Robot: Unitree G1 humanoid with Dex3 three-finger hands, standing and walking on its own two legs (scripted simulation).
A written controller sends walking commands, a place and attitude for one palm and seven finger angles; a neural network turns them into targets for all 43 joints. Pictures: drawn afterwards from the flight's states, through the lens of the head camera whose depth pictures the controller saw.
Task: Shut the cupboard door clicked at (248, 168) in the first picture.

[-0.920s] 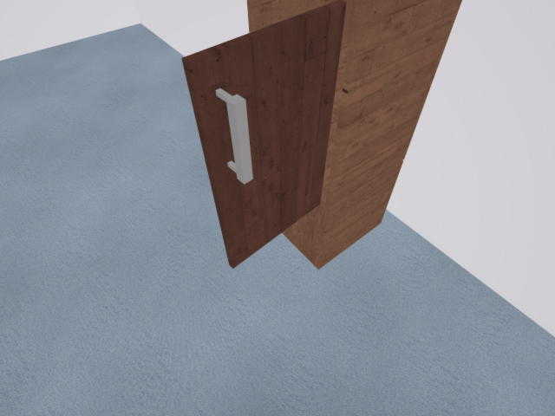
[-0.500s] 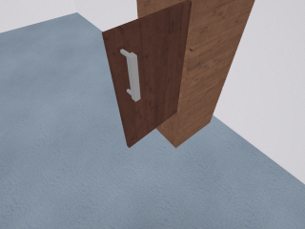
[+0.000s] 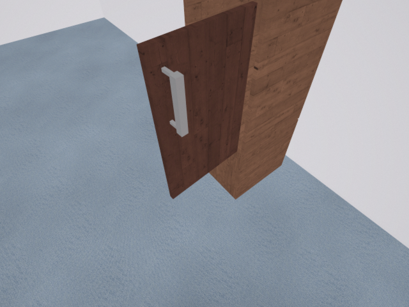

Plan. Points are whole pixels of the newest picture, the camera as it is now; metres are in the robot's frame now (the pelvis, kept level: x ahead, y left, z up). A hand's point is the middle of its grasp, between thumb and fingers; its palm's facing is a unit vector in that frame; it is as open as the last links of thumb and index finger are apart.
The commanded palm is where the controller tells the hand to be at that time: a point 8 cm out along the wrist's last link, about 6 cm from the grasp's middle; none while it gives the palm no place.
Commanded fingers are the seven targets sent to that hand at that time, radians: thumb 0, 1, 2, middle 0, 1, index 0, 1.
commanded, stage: walk to a spot facing it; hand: left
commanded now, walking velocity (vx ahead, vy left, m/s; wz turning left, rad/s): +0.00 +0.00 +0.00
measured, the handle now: (174, 103) +0.55 +0.11 +0.09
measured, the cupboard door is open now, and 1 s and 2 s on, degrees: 94 94 94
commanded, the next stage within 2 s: none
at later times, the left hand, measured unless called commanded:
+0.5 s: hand out of the picture +0.05 +0.20 -0.19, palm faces -0.11 -0.97 -0.21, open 7.4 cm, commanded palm none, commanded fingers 0.00 0.90 0.90 -0.20 -0.30 -0.20 -0.30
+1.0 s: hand out of the picture +0.13 +0.12 -0.18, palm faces -0.43 -0.87 -0.25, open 7.4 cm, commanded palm none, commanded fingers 0.00 0.90 0.90 -0.20 -0.30 -0.20 -0.30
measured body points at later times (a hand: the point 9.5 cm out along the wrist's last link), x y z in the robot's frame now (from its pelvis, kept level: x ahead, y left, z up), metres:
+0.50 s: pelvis -0.01 +0.02 -0.01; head +0.04 +0.02 +0.44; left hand +0.06 +0.26 -0.17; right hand -0.02 -0.23 -0.16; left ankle +0.02 +0.12 -0.74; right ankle -0.08 -0.07 -0.70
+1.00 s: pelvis -0.02 -0.02 -0.01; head +0.04 -0.06 +0.43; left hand +0.15 +0.17 -0.16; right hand -0.05 -0.31 -0.15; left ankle +0.03 +0.10 -0.71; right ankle -0.07 -0.14 -0.74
